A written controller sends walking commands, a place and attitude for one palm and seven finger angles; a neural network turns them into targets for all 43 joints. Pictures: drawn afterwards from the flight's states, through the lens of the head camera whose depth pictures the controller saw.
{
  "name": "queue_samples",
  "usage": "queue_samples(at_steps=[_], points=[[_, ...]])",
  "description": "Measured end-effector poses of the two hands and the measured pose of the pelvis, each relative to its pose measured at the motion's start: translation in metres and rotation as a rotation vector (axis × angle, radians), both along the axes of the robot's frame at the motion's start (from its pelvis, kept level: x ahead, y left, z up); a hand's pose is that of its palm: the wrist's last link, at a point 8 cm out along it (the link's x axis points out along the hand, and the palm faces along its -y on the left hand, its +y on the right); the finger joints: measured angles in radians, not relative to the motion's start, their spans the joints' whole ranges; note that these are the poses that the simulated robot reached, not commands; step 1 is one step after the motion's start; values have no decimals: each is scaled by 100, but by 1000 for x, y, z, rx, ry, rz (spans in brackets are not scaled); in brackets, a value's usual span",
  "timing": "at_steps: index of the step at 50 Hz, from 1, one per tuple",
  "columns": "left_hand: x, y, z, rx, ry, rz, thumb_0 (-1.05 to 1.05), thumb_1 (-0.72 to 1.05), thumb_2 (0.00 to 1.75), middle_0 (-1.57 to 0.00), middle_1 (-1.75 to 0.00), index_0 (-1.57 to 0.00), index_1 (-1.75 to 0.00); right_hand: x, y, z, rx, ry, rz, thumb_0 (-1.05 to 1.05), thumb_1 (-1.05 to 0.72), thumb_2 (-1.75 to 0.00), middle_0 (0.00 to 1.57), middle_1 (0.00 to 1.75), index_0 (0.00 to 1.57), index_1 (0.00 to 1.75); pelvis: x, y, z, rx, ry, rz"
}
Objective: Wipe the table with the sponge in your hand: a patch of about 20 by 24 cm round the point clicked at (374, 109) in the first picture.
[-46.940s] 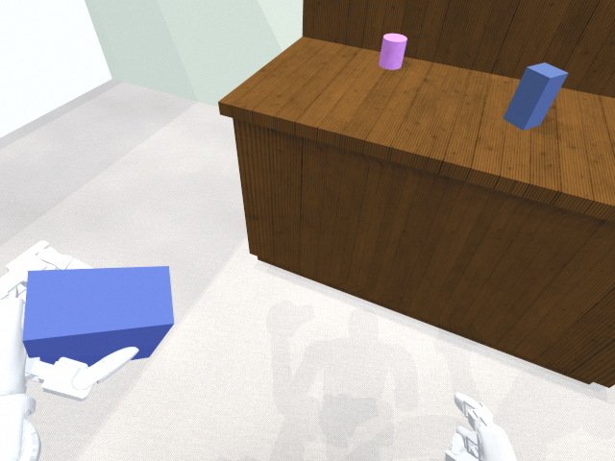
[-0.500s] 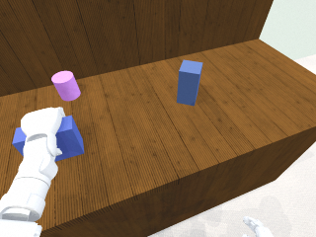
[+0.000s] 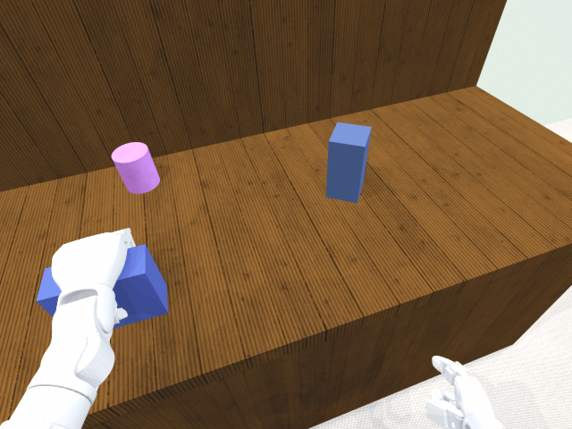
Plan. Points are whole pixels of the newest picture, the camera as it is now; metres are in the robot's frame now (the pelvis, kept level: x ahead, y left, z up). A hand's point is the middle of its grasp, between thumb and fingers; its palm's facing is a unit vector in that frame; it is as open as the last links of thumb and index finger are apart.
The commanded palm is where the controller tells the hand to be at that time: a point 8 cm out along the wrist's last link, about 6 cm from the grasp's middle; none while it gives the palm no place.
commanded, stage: wipe back along the first lane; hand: left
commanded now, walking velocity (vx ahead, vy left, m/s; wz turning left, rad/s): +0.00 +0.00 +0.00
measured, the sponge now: (114, 298) +0.28 +0.31 +0.02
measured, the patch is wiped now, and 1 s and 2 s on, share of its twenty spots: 1.00 1.00 1.00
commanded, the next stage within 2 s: lift the sponge slowly off the table in 0.56 s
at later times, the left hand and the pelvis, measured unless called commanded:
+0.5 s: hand (111, 312) +0.24 +0.27 +0.06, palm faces +0.01 -0.05 -1.00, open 9.9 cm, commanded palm +0.20 +0.26 +0.10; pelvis -0.01 -0.01 +0.00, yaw -1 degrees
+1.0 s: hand (105, 334) +0.21 +0.26 +0.07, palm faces +0.02 -0.11 -0.99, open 9.9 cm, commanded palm +0.18 +0.25 +0.13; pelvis -0.02 -0.01 +0.00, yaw -1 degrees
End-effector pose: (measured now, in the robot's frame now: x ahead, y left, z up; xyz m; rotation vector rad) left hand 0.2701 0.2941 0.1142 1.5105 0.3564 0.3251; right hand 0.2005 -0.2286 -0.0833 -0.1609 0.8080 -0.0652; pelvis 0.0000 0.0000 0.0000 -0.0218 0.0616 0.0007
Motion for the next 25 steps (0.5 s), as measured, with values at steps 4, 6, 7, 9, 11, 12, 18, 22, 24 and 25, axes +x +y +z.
queue_samples(at_steps=[4, 6, 7, 9, 11, 12, 18, 22, 24, 25], points=[[-8, -5, 0, -2, -9, 7, 0, -48, 108, -69, -141, -72, -142, 5, 1, 1, 3, -12, 11, 1, -91, -90, 20, 30, 20, 30, -1, -2, 0, 2, -8, 1], [-13, -8, -1, -1, -10, 6, 1, -48, 108, -69, -141, -72, -142, 6, 2, 2, 7, -19, 14, 1, -91, -90, 20, 30, 20, 30, -1, -3, 0, 3, -11, 0], [-15, -9, -1, -1, -12, 5, 1, -48, 108, -69, -141, -71, -142, 7, 2, 2, 11, -24, 16, 1, -91, -90, 20, 30, 20, 30, -1, -3, 0, 3, -13, -1], [-20, -13, -1, 0, -16, -1, 1, -48, 108, -69, -141, -71, -142, 8, 3, 3, 19, -35, 18, 1, -91, -90, 20, 30, 20, 30, -1, -4, 0, 4, -16, -5], [-26, -15, 0, -3, -22, -4, 1, -48, 108, -69, -141, -71, -142, 9, 3, 4, 24, -45, 19, 1, -90, -90, 20, 30, 20, 30, -1, -5, 0, 5, -21, -7], [-29, -17, 0, -4, -25, -5, 1, -48, 108, -69, -141, -71, -142, 10, 3, 5, 26, -49, 20, 1, -90, -90, 20, 30, 20, 30, -2, -5, 0, 6, -23, -7], [-42, -22, 1, -17, -33, 3, 1, -48, 108, -69, -141, -71, -142, 11, 2, 7, 23, -64, 29, 1, -90, -90, 20, 30, 20, 30, -5, -8, 0, 8, -40, -9], [-46, -24, 1, -17, -26, 11, 1, -48, 108, -69, -141, -72, -142, 10, 1, 9, 22, -74, 30, 1, -90, -90, 20, 30, 20, 30, -8, -9, 1, 9, -48, -9], [-48, -26, 1, -16, -22, 8, 1, -48, 108, -69, -141, -72, -142, 10, 1, 9, 23, -81, 30, 1, -90, -90, 20, 30, 20, 30, -9, -10, 1, 10, -51, -11], [-48, -27, 1, -16, -20, 7, 1, -48, 108, -69, -141, -72, -142, 10, 0, 10, 23, -83, 30, 1, -90, -90, 20, 30, 20, 30, -10, -10, 1, 10, -52, -12]])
